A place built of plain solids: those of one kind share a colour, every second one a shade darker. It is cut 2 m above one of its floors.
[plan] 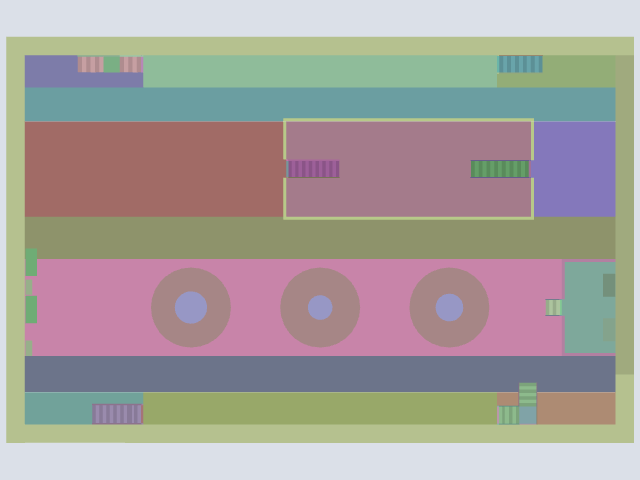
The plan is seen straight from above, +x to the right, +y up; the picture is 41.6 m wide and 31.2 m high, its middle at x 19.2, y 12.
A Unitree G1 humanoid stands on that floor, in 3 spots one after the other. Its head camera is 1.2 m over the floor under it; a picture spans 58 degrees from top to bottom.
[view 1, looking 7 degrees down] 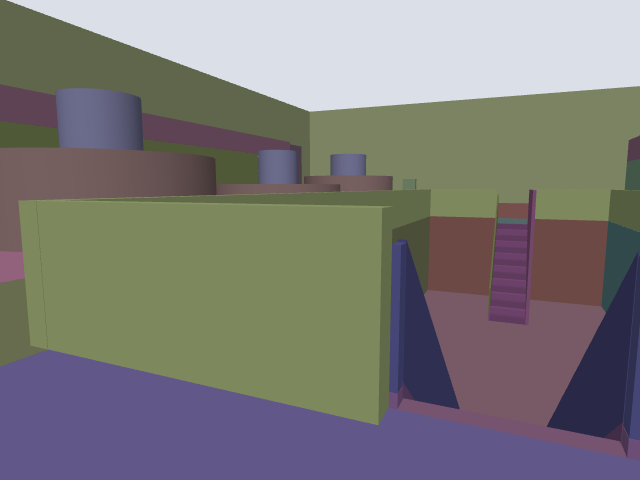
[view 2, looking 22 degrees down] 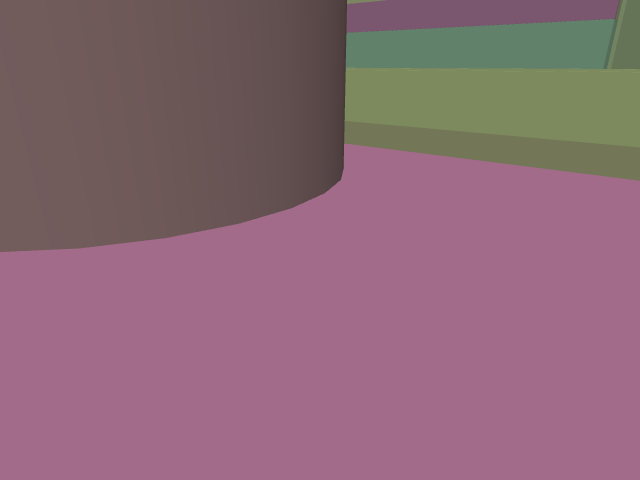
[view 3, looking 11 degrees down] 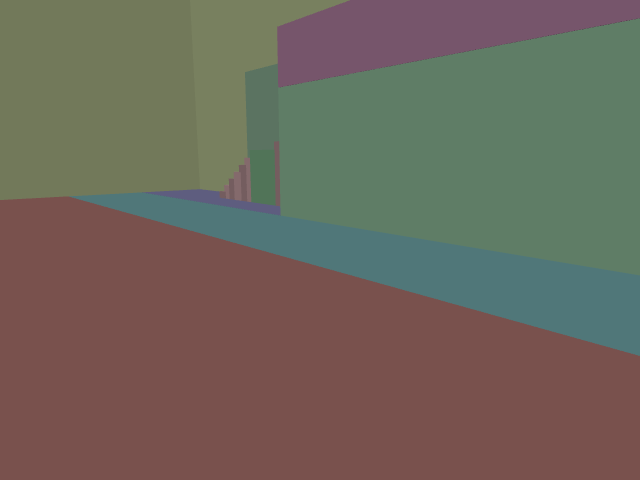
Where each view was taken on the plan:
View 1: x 35.11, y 16.61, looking -156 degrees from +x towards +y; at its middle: rail_base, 2.21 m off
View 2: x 32.71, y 4.82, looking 128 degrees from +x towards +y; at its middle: floor_hall2a_concrete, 3.20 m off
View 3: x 14.81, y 16.61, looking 138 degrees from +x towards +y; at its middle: floor_hall5a_concrete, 6.30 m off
